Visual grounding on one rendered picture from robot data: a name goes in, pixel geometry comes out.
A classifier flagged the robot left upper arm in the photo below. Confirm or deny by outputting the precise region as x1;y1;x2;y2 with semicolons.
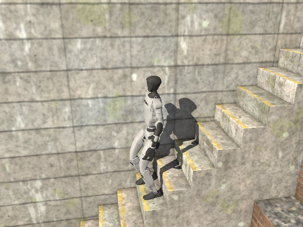
152;99;164;127

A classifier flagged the left robot forearm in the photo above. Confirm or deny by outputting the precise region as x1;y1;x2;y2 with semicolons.
149;122;163;149

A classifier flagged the right robot shin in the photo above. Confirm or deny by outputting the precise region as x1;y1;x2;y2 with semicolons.
129;161;141;174

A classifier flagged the humanoid robot head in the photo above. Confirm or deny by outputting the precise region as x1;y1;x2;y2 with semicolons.
146;76;161;98

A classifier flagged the robot left hand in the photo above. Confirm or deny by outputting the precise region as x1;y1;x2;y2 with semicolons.
142;148;155;161

